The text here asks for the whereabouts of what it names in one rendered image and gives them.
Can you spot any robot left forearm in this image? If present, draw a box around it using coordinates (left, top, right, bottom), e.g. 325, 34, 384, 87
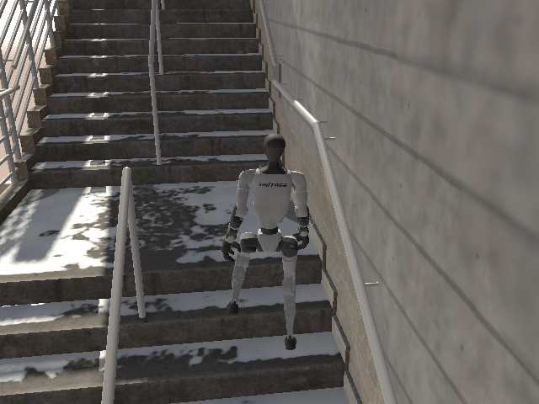
225, 205, 243, 243

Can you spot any robot left thigh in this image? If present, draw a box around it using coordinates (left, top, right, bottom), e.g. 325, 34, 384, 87
238, 232, 258, 268

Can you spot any robot right upper arm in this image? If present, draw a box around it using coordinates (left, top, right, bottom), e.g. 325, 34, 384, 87
290, 171, 307, 217

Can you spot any robot left hand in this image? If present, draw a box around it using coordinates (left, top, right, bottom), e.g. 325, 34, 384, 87
221, 239, 241, 262

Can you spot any robot left upper arm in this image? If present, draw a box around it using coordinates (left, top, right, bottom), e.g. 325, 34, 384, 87
235, 169, 256, 217

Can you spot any left robot foot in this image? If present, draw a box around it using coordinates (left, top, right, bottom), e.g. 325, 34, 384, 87
227, 301, 239, 314

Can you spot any robot right forearm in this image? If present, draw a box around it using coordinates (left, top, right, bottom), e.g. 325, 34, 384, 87
297, 207, 309, 237

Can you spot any robot right hand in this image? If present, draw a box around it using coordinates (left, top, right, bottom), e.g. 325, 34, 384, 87
292, 233, 309, 250

